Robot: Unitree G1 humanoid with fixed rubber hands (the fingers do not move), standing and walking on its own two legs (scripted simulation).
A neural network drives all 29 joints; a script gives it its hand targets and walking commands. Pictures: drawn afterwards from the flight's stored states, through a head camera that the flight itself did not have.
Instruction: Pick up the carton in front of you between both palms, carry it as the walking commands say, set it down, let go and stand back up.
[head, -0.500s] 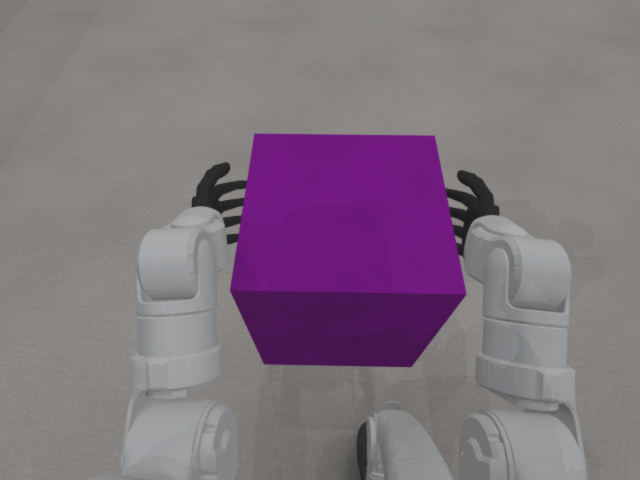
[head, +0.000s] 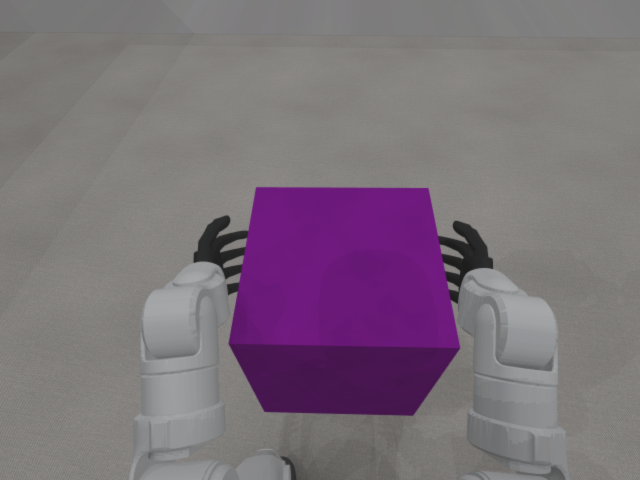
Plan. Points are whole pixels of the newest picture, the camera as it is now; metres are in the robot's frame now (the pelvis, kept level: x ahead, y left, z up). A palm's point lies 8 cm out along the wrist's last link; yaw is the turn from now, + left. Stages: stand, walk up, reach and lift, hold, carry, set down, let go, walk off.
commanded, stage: carry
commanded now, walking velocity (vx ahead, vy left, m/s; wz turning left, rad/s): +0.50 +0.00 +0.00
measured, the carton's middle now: (339, 309) +0.32 +0.00 +0.01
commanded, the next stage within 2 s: none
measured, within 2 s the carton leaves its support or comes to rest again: neither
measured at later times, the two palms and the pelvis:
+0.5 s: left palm (241, 137) +0.59 +0.16 +0.09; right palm (430, 138) +0.58 -0.13 +0.09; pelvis +0.33 +0.02 +0.00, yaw -2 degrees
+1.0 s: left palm (276, 40) +0.91 +0.14 +0.10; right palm (419, 40) +0.90 -0.16 +0.09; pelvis +0.65 +0.00 +0.00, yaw -1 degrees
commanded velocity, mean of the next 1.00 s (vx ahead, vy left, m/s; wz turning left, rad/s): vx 0.50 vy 0.00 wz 0.00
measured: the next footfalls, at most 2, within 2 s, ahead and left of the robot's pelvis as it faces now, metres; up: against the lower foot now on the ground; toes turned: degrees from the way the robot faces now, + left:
left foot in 0.10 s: +0.26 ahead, +0.12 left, +0.00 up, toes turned +9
right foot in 0.60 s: +0.58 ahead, -0.11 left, +0.00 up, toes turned -13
